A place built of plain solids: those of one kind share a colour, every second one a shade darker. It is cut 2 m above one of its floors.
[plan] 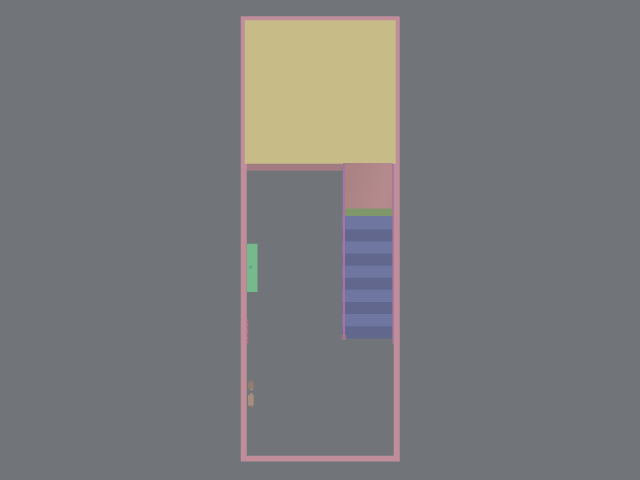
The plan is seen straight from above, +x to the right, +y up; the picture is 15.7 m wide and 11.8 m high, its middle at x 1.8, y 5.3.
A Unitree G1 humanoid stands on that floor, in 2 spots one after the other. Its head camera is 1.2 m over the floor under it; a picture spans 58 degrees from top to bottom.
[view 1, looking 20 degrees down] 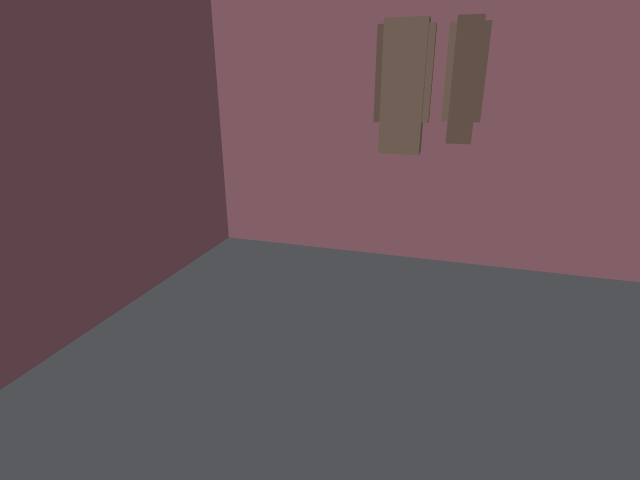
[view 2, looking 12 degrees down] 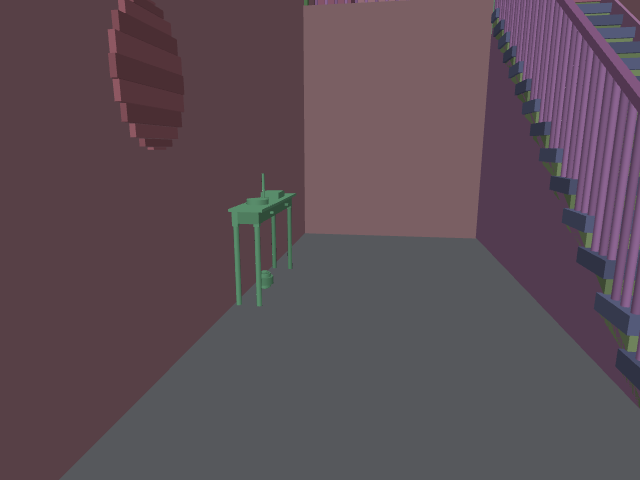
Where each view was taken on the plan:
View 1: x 2.99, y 1.70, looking -163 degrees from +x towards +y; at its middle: wall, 3.33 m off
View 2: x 1.17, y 1.00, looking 99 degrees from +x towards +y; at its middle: ground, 5.77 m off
